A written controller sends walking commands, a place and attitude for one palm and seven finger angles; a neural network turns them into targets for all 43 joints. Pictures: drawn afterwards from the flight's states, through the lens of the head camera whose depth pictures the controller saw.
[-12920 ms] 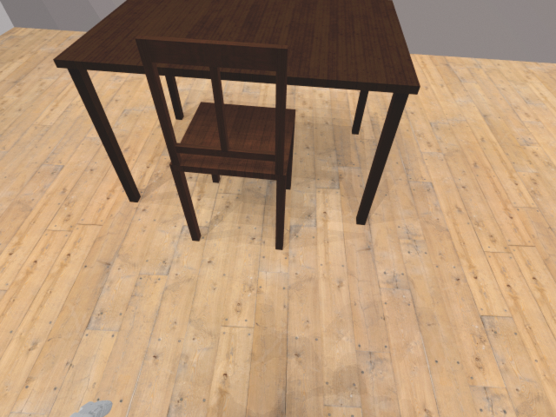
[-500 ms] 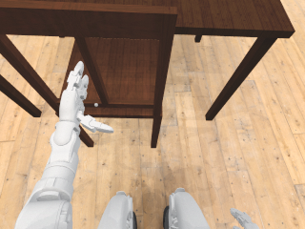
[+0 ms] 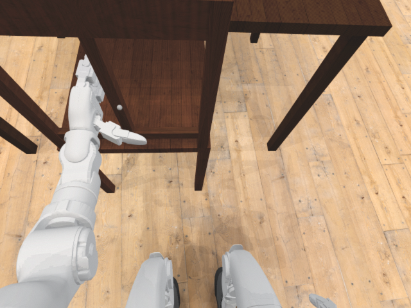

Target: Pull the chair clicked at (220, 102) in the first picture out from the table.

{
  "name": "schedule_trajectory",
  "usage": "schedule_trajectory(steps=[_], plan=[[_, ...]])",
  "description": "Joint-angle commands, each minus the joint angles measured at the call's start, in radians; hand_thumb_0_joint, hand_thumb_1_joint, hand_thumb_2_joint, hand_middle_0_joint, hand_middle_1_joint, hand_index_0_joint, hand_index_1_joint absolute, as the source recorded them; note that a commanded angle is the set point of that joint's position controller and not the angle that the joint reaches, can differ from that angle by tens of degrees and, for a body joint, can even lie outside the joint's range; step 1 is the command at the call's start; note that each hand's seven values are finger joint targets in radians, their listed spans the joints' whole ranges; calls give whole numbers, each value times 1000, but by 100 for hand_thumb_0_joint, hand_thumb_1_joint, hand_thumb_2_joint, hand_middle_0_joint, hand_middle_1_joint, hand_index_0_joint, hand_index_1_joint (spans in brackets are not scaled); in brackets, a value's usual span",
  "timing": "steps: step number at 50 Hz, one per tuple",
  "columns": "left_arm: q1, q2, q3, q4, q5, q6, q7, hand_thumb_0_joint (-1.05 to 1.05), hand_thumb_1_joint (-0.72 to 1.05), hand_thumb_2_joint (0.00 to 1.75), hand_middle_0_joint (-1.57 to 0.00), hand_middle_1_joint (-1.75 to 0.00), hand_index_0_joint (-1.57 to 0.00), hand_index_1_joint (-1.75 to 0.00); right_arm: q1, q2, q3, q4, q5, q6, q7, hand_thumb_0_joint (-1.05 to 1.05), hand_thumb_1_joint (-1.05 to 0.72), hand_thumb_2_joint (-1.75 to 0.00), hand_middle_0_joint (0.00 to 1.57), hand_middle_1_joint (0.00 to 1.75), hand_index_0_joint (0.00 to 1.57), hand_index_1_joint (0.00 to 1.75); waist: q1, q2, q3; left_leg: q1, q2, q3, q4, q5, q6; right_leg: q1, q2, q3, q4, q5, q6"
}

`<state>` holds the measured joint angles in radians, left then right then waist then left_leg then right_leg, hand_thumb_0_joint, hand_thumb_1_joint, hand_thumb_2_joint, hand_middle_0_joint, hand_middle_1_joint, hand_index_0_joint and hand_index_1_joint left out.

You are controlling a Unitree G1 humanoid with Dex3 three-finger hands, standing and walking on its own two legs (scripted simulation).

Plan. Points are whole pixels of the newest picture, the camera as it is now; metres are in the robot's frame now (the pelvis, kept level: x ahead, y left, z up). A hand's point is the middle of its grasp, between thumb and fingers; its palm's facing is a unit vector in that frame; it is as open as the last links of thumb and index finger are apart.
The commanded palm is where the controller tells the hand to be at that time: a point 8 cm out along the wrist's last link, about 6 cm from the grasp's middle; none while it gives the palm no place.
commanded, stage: push the fingers through the gap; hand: left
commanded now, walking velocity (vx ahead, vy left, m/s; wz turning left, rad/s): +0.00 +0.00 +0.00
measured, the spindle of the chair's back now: (114, 94) +0.51 +0.15 +0.03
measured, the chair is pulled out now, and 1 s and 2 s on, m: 0.00 0.00 0.03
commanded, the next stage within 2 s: hook a spindle and tug to test in 0.44 s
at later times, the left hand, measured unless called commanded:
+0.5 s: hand (119, 109) +0.48 +0.14 +0.03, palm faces -0.02 -1.00 -0.03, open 17.0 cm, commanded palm +0.46 +0.18 +0.03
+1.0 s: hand (122, 110) +0.48 +0.13 +0.03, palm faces -0.02 -1.00 -0.03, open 14.0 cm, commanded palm +0.45 +0.18 +0.03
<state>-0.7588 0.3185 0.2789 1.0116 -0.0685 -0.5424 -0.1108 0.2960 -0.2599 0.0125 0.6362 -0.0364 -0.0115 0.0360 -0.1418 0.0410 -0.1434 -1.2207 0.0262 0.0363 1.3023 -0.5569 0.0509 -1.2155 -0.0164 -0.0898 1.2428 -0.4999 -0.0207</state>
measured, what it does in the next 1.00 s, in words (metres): stands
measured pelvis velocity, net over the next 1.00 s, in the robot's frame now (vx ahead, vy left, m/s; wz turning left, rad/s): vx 0.00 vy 0.00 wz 0.00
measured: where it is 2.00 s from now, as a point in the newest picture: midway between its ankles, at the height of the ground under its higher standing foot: outside the picture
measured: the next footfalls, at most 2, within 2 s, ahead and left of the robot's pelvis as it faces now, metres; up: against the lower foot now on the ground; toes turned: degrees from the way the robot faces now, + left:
none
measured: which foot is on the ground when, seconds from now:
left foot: down 0.00-1.00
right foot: down 0.00-1.00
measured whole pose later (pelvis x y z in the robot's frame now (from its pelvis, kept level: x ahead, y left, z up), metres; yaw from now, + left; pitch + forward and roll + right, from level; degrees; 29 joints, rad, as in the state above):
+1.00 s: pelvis +0.00 +0.00 +0.00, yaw +0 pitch +27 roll -3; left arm -0.76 0.31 0.28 1.04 -0.07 -0.54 -0.11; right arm 0.29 -0.25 0.02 0.62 -0.04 0.03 0.04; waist -0.15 0.04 -0.15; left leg -1.21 0.03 0.03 1.30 -0.55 0.05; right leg -1.21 -0.01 -0.09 1.23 -0.49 -0.02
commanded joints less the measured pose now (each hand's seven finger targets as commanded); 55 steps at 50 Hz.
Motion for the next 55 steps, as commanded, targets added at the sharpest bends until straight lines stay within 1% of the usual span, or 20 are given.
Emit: schedule_trajectory(steps=[1, 4, 7, 9, 12, 13, 18, 20, 22, 24, 27, 29, 35, 39, 42, 44, 46, 50, 52, 55], plan=[[-381, 164, 23, -72, 17, -30, 1, 0, -50, 30, -6, -8, -6, -8, 159, -175, -54, -53, 4, 11, -4, 0, -90, -90, 20, 30, 20, 30, -43, 53, -471, 357, -12, -111, -154, 361, -33, 213, 39, 51, -137, 234, -10], [-408, 221, 76, -89, 13, -29, 11, 0, -50, 30, -6, -8, -6, -8, 164, -175, -50, -72, 1, 22, -5, 0, -90, -90, 20, 30, 20, 30, -31, 45, -509, 334, -17, -102, -152, 360, -27, 260, 39, 59, -133, 251, -11], [-370, 253, 108, -204, 0, -61, 9, 0, -50, 30, -6, -8, -6, -8, 155, -166, -49, -98, -1, 26, 1, 0, -90, -90, 20, 30, 20, 30, 5, 71, -624, 378, -19, -91, -148, 452, -31, 349, 40, 72, -126, 350, -10], [-354, 234, 90, -240, -3, -75, 4, 0, -50, 30, -6, -8, -6, -8, 155, -160, -51, -101, -1, 27, 4, 0, -90, -90, 20, 30, 20, 30, -3, 64, -638, 389, -16, -92, -145, 471, -29, 359, 44, 74, -124, 378, -9], [-332, 218, 68, -217, 3, -65, -5, 0, -50, 30, -6, -8, -6, -8, 153, -160, -51, -91, 5, 34, 6, 0, -90, -90, 20, 30, 20, 30, -17, 47, -555, 344, -15, -82, -153, 411, -25, 353, 43, 78, -146, 344, -5], [-338, 185, 39, -202, 6, -57, -10, 0, -50, 30, -6, -8, -6, -8, 156, -157, -51, -87, 7, 36, 6, 0, -90, -90, 20, 30, 20, 30, -26, 51, -531, 343, -15, -82, -156, 398, -25, 339, 43, 75, -150, 332, -6], [-378, 169, 29, -169, -11, -48, -21, 0, -50, 30, -6, -8, -6, -8, 155, -163, -53, -72, 9, 33, 0, 0, -90, -90, 20, 30, 20, 30, -39, 50, -471, 345, -14, -89, -167, 336, -26, 288, 42, 69, -168, 257, -7], [-420, 141, 3, -231, -16, -71, -20, 0, -50, 30, -6, -8, -6, -8, 153, -161, -57, -72, 6, 25, -2, 0, -90, -90, 20, 30, 20, 30, -39, 110, -530, 432, -9, -104, -166, 391, -33, 250, 41, 59, -155, 271, -10], [-421, 129, -11, -236, -16, -82, -18, 0, -50, 30, -6, -8, -6, -8, 147, -160, -58, -66, 4, 23, 0, 0, -90, -90, 20, 30, 20, 30, -39, 126, -539, 461, -7, -108, -161, 418, -38, 231, 42, 56, -151, 276, -12], [-403, 170, 21, -206, -10, -83, -7, 0, -50, 30, -6, -8, -6, -8, 156, -166, -57, -59, 2, 25, -1, 0, -90, -90, 20, 30, 20, 30, -38, 92, -525, 440, -7, -111, -160, 419, -38, 239, 44, 53, -147, 278, -11], [-347, 184, 47, -153, 1, -68, 3, 0, -50, 30, -6, -8, -6, -8, 149, -162, -55, -68, 2, 33, 1, 0, -90, -90, 20, 30, 20, 30, -26, 48, -508, 371, -15, -93, -155, 399, -30, 288, 41, 62, -147, 295, -8], [-350, 210, 70, -155, 5, -64, 8, 0, -50, 30, -10, -19, -10, -19, 147, -163, -53, -78, 2, 37, 0, 0, -90, -90, 20, 30, 20, 30, -19, 53, -512, 348, -19, -86, -154, 385, -26, 304, 40, 67, -142, 295, -9], [-328, 175, 45, -223, -9, -76, 1, 0, -50, 30, -20, -52, -20, -52, 128, -156, -53, -101, 6, 38, 5, 0, -90, -90, 20, 30, 20, 30, -12, 61, -554, 384, -16, -89, -159, 413, -31, 324, 41, 69, -143, 323, -8], [-394, 140, 1, -222, -8, -76, -9, 0, -50, 30, -27, -74, -27, -74, 131, -158, -55, -84, 8, 33, 0, 0, -90, -90, 20, 30, 20, 30, -41, 68, -508, 390, -12, -98, -161, 360, -30, 266, 41, 65, -151, 264, -8], [-398, 139, -3, -207, -10, -73, -9, 0, -50, 30, -32, -90, -32, -90, 130, -163, -55, -75, 7, 30, -2, 0, -90, -90, 20, 30, 20, 30, -38, 77, -510, 398, -12, -105, -166, 343, -33, 249, 40, 60, -155, 235, -10], [-402, 135, 0, -193, -12, -70, -4, 0, -39, 35, -36, -101, -36, -101, 137, -161, -55, -70, 6, 26, -4, 0, -90, -90, 20, 30, 20, 30, -42, 69, -505, 392, -13, -104, -163, 343, -30, 247, 42, 61, -153, 236, -9], [-391, 180, 37, -167, -8, -67, 2, 0, -28, 40, -39, -112, -39, -112, 136, -165, -53, -67, 6, 28, -6, 0, -90, -90, 20, 30, 20, 30, -31, 50, -499, 361, -15, -102, -162, 329, -30, 264, 40, 63, -153, 230, -9], [-388, 147, 14, -180, 2, -73, 14, 0, -5, 49, -46, -134, -46, -134, 134, -159, -52, -76, 3, 28, 0, 0, -90, -90, 20, 30, 20, 30, -28, 93, -526, 400, -14, -103, -160, 367, -35, 242, 40, 59, -142, 247, -12], [-387, 160, 23, -193, 5, -75, 19, 0, 6, 54, -50, -145, -50, -145, 140, -160, -54, -76, 1, 31, 2, 0, -90, -90, 20, 30, 20, 30, -25, 76, -529, 398, -12, -106, -162, 379, -36, 257, 40, 57, -141, 257, -10], [-365, 146, 19, -198, 4, -72, 25, 0, 23, 61, -50, -145, -50, -145, 137, -160, -54, -84, 2, 33, 4, 0, -90, -90, 20, 30, 20, 30, -19, 79, -542, 399, -12, -104, -164, 382, -37, 265, 40, 59, -140, 263, -11]])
